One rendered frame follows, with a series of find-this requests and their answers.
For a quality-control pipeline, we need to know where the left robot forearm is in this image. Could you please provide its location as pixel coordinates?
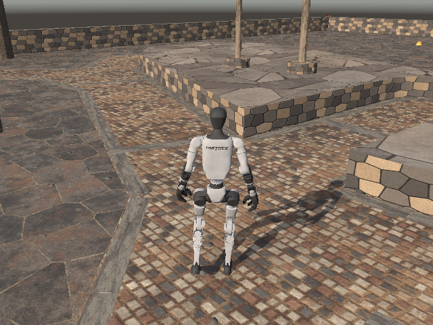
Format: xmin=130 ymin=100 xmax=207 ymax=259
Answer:
xmin=177 ymin=163 xmax=191 ymax=190

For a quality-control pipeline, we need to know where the right robot hand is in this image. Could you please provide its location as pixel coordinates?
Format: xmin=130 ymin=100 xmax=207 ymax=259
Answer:
xmin=243 ymin=194 xmax=258 ymax=212

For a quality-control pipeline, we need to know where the robot right upper arm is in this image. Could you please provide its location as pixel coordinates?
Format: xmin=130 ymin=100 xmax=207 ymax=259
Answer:
xmin=232 ymin=137 xmax=250 ymax=175

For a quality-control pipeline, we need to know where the right robot forearm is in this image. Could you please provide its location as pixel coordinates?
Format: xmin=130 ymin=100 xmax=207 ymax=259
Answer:
xmin=243 ymin=165 xmax=257 ymax=196

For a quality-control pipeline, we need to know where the robot head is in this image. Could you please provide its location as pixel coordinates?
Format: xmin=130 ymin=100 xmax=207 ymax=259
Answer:
xmin=206 ymin=107 xmax=229 ymax=139

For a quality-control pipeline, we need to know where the left robot shin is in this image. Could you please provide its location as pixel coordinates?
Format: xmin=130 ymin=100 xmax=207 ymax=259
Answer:
xmin=193 ymin=219 xmax=203 ymax=265

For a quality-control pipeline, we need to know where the robot left upper arm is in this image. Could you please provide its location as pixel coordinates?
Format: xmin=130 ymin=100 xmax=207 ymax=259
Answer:
xmin=185 ymin=136 xmax=204 ymax=173

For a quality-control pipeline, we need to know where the left robot hand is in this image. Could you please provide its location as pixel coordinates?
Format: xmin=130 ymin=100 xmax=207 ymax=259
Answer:
xmin=176 ymin=187 xmax=192 ymax=202

